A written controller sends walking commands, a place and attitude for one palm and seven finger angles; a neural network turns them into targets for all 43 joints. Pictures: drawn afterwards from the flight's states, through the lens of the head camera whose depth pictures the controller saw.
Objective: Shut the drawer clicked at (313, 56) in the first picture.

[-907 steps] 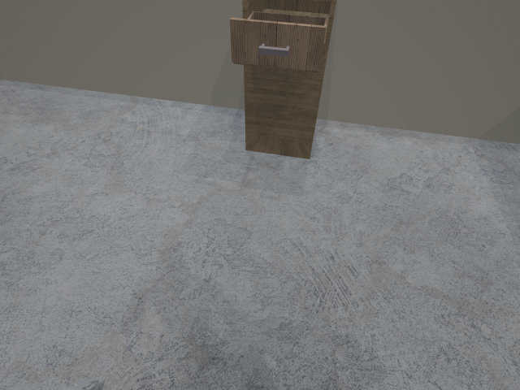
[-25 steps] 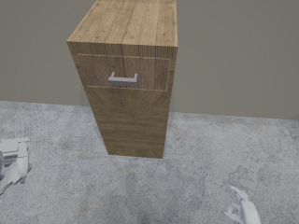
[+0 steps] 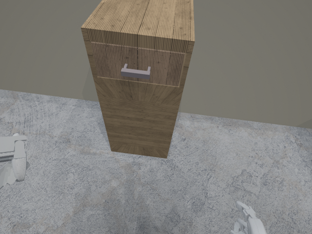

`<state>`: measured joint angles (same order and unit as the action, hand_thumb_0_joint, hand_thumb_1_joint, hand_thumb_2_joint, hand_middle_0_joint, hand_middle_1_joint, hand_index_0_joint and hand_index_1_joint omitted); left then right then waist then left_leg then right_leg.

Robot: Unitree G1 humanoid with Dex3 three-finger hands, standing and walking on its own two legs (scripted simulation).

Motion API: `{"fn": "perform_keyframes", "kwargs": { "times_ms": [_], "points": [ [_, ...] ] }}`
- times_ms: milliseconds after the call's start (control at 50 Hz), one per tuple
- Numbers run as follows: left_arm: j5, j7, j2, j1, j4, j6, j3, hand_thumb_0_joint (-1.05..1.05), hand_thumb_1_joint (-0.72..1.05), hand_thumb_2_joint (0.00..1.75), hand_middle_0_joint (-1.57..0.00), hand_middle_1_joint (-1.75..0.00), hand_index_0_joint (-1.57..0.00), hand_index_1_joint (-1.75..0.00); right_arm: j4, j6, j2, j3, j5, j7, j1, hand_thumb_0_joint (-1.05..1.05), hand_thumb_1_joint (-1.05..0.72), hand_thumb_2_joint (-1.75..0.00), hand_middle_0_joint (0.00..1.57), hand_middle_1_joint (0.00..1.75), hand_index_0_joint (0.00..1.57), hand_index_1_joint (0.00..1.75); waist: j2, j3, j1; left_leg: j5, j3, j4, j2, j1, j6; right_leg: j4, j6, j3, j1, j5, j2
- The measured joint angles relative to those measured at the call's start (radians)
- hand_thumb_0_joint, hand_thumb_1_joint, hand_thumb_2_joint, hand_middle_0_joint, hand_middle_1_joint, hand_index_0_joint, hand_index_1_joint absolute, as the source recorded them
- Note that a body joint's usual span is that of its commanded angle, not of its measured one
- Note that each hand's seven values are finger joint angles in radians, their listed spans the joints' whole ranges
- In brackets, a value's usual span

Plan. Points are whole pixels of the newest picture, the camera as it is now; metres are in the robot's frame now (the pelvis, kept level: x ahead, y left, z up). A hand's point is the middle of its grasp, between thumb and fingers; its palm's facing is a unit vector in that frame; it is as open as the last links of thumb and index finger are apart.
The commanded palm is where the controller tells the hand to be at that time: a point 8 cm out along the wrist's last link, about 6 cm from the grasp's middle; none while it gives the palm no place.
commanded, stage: step back with the hand held close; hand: left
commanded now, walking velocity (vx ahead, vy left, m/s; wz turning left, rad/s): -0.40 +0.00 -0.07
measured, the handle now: (136, 70) +0.69 +0.10 +0.00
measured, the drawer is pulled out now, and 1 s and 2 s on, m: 0.00 0.00 0.00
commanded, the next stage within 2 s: stop stepping back and stand still in 0.50 s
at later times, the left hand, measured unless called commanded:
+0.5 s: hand out of the picture +0.10 +0.17 +0.17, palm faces +0.21 -0.84 -0.51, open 3.2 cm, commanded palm +0.04 +0.22 +0.18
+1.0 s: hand out of the picture -0.05 +0.16 +0.17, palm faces +0.37 -0.84 -0.40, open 3.2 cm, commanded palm -0.11 +0.22 +0.18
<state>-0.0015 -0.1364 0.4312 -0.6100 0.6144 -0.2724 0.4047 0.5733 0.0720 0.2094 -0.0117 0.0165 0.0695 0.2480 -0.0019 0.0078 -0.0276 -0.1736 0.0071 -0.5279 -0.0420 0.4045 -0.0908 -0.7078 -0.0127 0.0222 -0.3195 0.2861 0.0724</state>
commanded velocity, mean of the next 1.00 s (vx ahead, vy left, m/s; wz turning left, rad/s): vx -0.11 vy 0.03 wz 0.03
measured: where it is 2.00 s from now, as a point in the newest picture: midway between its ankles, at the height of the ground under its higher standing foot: outside the picture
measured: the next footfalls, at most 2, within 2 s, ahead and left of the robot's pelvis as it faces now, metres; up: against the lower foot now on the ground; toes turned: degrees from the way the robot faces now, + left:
right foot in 0.22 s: -0.19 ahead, -0.16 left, +0.00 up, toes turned -1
left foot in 0.48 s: -0.06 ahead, +0.04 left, +0.00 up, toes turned -3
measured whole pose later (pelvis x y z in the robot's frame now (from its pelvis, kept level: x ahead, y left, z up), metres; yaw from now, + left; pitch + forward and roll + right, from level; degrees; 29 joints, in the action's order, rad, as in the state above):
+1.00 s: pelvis -0.25 -0.06 +0.00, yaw -1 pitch -1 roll +1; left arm 0.00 -0.16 0.35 -0.59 0.56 -0.22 0.34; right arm 0.63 0.12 0.25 -0.03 0.02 0.09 0.30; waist -0.04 -0.03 -0.03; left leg -0.31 0.03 -0.52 0.02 0.22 -0.04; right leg -0.64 0.00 -0.05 -0.38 0.33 -0.04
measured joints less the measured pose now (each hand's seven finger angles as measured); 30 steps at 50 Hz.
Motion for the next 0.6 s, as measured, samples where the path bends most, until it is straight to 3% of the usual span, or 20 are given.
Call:
{"fn": "perform_keyframes", "kwargs": {
  "times_ms": [80, 140, 240, 300, 320, 360, 400, 440, 480, 520, 560, 600],
  "points": [
    [-0.027, -0.001, 0.001, -0.026, 0.019, -0.016, 0.030, 0.01, 0.88, 0.90, -1.40, -1.60, -1.41, -1.60, 0.023, 0.029, -0.018, 0.008, 0.013, -0.014, -0.024, 0.01, -0.91, -0.89, 0.21, 0.30, 0.20, 0.30, -0.022, -0.032, 0.027, 0.046, 0.021, 0.066, 0.007, 0.035, 0.009, 0.062, 0.006, 0.013, 0.098, 0.090, -0.003],
    [-0.039, 0.009, -0.002, -0.017, 0.028, -0.015, 0.012, 0.01, 0.89, 0.90, -1.40, -1.60, -1.41, -1.60, 0.033, 0.046, -0.025, 0.015, 0.022, -0.035, -0.087, 0.01, -0.91, -0.89, 0.21, 0.30, 0.20, 0.30, -0.033, -0.009, 0.048, 0.097, 0.053, 0.119, 0.020, 0.053, 0.019, 0.129, 0.005, 0.017, 0.141, 0.102, -0.014],
    [-0.057, 0.038, 0.045, -0.014, 0.062, 0.009, 0.005, 0.01, 0.89, 0.90, -1.40, -1.60, -1.41, -1.60, -0.011, 0.032, -0.034, 0.028, 0.022, -0.066, -0.189, 0.01, -0.91, -0.89, 0.21, 0.30, 0.20, 0.30, -0.034, 0.054, 0.049, 0.170, 0.094, 0.154, 0.045, 0.088, 0.039, 0.212, -0.002, 0.009, 0.150, 0.098, -0.020],
    [-0.070, 0.060, 0.072, -0.042, 0.087, 0.009, 0.021, 0.01, 0.89, 0.90, -1.40, -1.59, -1.41, -1.60, -0.043, -0.004, -0.025, 0.031, 0.003, -0.070, -0.205, 0.01, -0.91, -0.89, 0.21, 0.30, 0.20, 0.30, 0.008, 0.076, 0.036, 0.183, 0.078, 0.110, 0.084, 0.118, 0.056, 0.270, 0.074, -0.022, 0.167, 0.112, 0.017],
    [-0.073, 0.065, 0.078, -0.061, 0.092, 0.001, 0.028, 0.01, 0.88, 0.90, -1.40, -1.59, -1.41, -1.60, -0.046, -0.022, -0.023, 0.033, -0.011, -0.067, -0.194, 0.01, -0.91, -0.89, 0.21, 0.30, 0.20, 0.30, 0.014, 0.071, 0.031, 0.105, 0.065, 0.049, 0.088, 0.126, 0.060, 0.280, 0.085, -0.027, 0.170, 0.090, 0.026],
    [-0.073, 0.066, 0.089, -0.099, 0.089, -0.012, 0.047, 0.01, 0.88, 0.90, -1.40, -1.59, -1.41, -1.60, -0.040, -0.049, -0.024, 0.035, -0.032, -0.056, -0.157, 0.01, -0.91, -0.89, 0.21, 0.30, 0.20, 0.30, -0.011, 0.035, 0.030, -0.080, 0.040, -0.115, 0.058, 0.143, 0.065, 0.289, 0.080, -0.026, 0.163, 0.069, 0.017],
    [-0.074, 0.061, 0.078, -0.121, 0.066, -0.006, 0.063, 0.01, 0.88, 0.90, -1.40, -1.59, -1.41, -1.60, -0.025, -0.066, -0.019, 0.042, -0.037, -0.038, -0.124, 0.01, -0.91, -0.89, 0.21, 0.30, 0.20, 0.30, -0.044, -0.001, 0.037, -0.158, 0.047, -0.174, 0.030, 0.116, 0.072, 0.290, 0.072, -0.018, 0.148, 0.048, 0.001],
    [-0.069, 0.049, 0.042, -0.107, 0.032, 0.016, 0.048, 0.01, 0.88, 0.90, -1.40, -1.59, -1.41, -1.60, -0.015, -0.077, 0.003, 0.045, -0.034, -0.017, -0.103, 0.01, -0.91, -0.89, 0.21, 0.30, 0.20, 0.30, -0.041, -0.018, 0.039, -0.104, 0.056, -0.109, 0.021, 0.045, 0.074, 0.276, 0.052, -0.028, 0.132, 0.010, 0.001],
    [-0.068, 0.040, 0.008, -0.076, 0.015, 0.041, 0.017, 0.01, 0.88, 0.90, -1.40, -1.59, -1.41, -1.60, -0.014, -0.079, 0.032, 0.034, -0.037, -0.004, -0.088, 0.01, -0.91, -0.89, 0.21, 0.30, 0.20, 0.30, -0.008, -0.020, 0.039, 0.077, 0.052, 0.025, 0.036, -0.048, 0.054, 0.217, 0.004, -0.055, 0.099, -0.022, 0.021],
    [-0.065, 0.037, 0.003, -0.030, 0.000, 0.042, -0.004, 0.01, 0.88, 0.90, -1.40, -1.59, -1.41, -1.60, -0.006, -0.066, 0.032, 0.010, -0.035, -0.009, -0.090, 0.01, -0.91, -0.89, 0.21, 0.30, 0.20, 0.30, -0.027, -0.005, 0.039, 0.026, 0.054, 0.102, 0.021, -0.089, 0.039, 0.069, -0.033, -0.030, 0.027, 0.040, 0.013],
    [-0.059, 0.036, -0.002, 0.004, -0.019, 0.045, -0.025, 0.01, 0.88, 0.90, -1.40, -1.59, -1.41, -1.60, -0.003, -0.037, 0.025, -0.007, -0.022, -0.018, -0.092, 0.01, -0.91, -0.89, 0.20, 0.30, 0.20, 0.30, -0.044, 0.012, 0.029, 0.016, 0.051, 0.125, 0.006, -0.094, 0.039, -0.047, -0.023, 0.002, -0.034, 0.145, -0.001],
    [-0.056, 0.033, -0.005, 0.007, -0.021, 0.058, -0.036, 0.01, 0.89, 0.90, -1.40, -1.59, -1.41, -1.60, -0.005, -0.009, 0.018, -0.012, -0.015, -0.026, -0.091, 0.01, -0.91, -0.89, 0.20, 0.30, 0.20, 0.30, -0.045, 0.028, 0.021, 0.043, 0.046, 0.131, 0.008, -0.092, 0.047, -0.068, -0.018, 0.010, -0.062, 0.166, -0.021]
  ]
}}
